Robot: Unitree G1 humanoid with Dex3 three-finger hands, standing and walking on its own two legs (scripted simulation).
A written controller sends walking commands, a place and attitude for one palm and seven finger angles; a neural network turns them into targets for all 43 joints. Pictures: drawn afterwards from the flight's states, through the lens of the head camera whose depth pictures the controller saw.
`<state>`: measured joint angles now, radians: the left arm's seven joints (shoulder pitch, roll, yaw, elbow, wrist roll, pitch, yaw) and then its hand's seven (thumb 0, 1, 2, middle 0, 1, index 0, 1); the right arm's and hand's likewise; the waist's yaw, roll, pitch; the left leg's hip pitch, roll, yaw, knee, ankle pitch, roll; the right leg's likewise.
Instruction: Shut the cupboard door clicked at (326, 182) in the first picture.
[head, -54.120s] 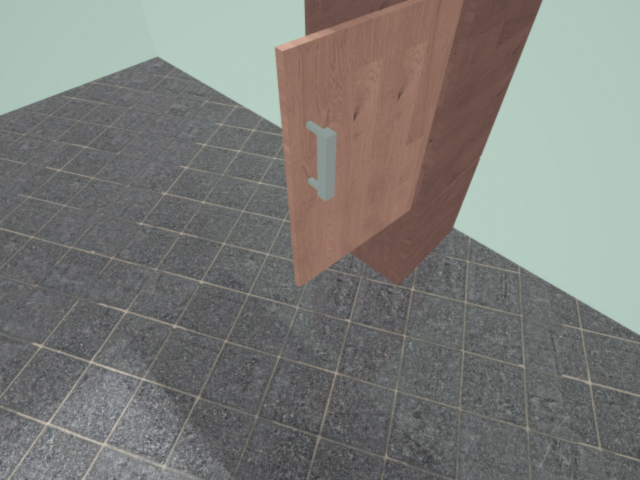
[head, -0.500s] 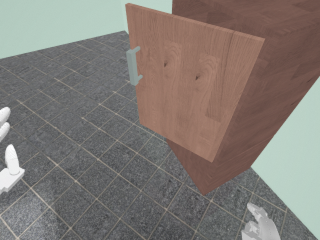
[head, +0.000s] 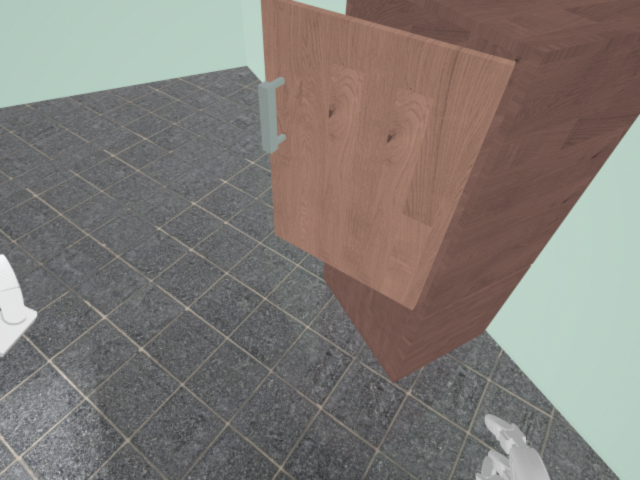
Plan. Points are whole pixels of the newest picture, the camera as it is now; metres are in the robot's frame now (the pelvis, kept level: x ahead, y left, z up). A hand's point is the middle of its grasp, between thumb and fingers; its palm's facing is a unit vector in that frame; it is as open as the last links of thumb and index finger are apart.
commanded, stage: step back with the hand held close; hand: left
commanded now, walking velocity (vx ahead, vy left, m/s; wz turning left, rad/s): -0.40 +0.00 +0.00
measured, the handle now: (274, 115) +0.74 +0.14 +0.07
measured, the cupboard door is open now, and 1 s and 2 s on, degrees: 28 28 28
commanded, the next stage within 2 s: stop stepping back and stand still in 0.52 s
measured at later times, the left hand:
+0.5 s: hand (12, 373) +0.16 +0.26 +0.18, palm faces +0.42 -0.80 -0.44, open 7.4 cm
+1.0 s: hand out of the picture -0.02 +0.23 +0.16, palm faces +0.40 -0.86 -0.33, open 7.4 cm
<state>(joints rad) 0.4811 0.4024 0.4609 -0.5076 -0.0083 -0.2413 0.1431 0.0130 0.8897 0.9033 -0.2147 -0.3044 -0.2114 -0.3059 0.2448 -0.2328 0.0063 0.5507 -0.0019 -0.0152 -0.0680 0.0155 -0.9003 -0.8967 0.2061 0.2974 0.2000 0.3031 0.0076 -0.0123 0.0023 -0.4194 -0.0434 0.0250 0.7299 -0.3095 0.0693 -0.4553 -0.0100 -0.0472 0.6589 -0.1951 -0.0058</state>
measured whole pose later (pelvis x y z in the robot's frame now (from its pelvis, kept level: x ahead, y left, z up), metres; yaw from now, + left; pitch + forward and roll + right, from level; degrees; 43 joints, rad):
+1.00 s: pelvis -0.22 -0.02 +0.02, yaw -1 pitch -1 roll +0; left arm 0.55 0.35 0.33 -0.47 -0.04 -0.11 0.15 0.02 0.90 0.90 -0.21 -0.30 -0.21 -0.30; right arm 0.30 -0.23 0.00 0.63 0.01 -0.04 -0.08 0.02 -0.90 -0.90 0.20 0.30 0.20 0.30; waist -0.01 -0.05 -0.06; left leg -0.47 -0.04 0.00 0.76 -0.32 0.00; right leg -0.20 0.00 -0.06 0.53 -0.30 -0.04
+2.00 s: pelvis -0.32 +0.02 +0.02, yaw +4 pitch -3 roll -2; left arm 0.48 0.37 0.41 -0.39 -0.01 -0.19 0.18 0.01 0.89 0.90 -0.22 -0.30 -0.21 -0.31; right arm 0.29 -0.20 0.01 0.67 0.00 -0.09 -0.10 0.02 -0.90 -0.90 0.20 0.30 0.20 0.30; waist 0.01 0.00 -0.02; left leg -0.36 -0.01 0.01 0.56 -0.18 0.05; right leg -0.28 0.03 0.01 0.62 -0.33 0.02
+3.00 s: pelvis -0.40 +0.03 +0.03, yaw +4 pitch -2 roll +1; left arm 0.09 0.29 0.02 1.02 0.01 0.00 0.00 0.00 0.91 0.90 -0.20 -0.30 -0.20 -0.30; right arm 0.21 -0.27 0.00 1.06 -0.02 -0.01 0.00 0.01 -0.90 -0.90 0.21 0.30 0.20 0.30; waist -0.01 0.01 0.03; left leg -0.13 -0.04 -0.02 0.43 -0.27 0.02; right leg -0.26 0.00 0.07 0.44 -0.15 0.02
